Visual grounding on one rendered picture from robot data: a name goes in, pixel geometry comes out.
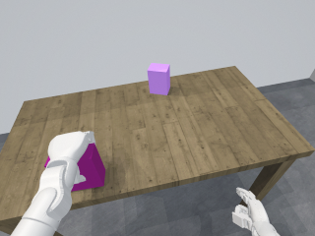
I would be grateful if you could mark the robot left hand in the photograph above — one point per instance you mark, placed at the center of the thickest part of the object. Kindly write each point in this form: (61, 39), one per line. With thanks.
(72, 145)

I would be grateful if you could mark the sponge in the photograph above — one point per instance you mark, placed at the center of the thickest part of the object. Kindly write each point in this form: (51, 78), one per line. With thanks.
(91, 167)

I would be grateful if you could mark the robot right forearm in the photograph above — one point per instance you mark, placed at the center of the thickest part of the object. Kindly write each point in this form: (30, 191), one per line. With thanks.
(263, 228)

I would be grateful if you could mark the robot right hand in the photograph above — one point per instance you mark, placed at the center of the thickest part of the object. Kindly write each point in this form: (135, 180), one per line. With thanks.
(244, 216)

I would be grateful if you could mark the robot left forearm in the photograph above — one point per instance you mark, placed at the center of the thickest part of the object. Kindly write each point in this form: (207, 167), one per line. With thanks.
(52, 201)

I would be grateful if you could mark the table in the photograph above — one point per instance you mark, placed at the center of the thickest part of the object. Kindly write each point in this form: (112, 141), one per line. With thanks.
(210, 124)

